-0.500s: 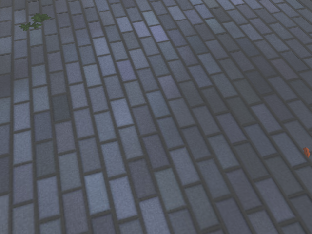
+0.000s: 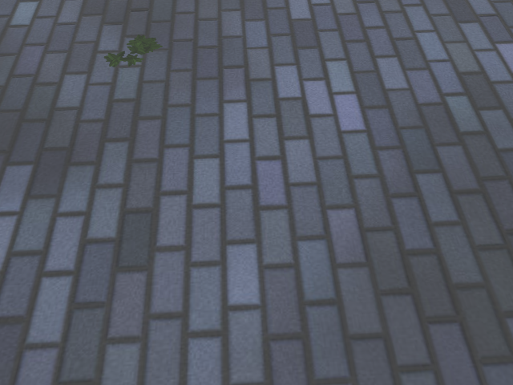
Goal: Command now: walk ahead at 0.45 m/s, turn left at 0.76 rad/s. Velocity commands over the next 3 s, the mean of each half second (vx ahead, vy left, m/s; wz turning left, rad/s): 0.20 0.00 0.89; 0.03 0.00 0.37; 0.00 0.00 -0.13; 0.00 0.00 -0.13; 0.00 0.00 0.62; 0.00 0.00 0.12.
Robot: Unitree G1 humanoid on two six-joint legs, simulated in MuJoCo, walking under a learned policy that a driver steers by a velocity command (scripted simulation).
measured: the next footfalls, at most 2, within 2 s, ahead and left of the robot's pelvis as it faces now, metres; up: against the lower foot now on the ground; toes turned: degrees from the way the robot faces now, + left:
left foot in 0.18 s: +0.32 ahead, +0.09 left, +0.00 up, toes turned +10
right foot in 0.70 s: +0.46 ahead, -0.07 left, +0.00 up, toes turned +41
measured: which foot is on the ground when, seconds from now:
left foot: up 0.00-0.16, down 0.18-0.72, up 0.74-1.00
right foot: down 0.00-0.18, up 0.20-0.68, down 0.70-1.00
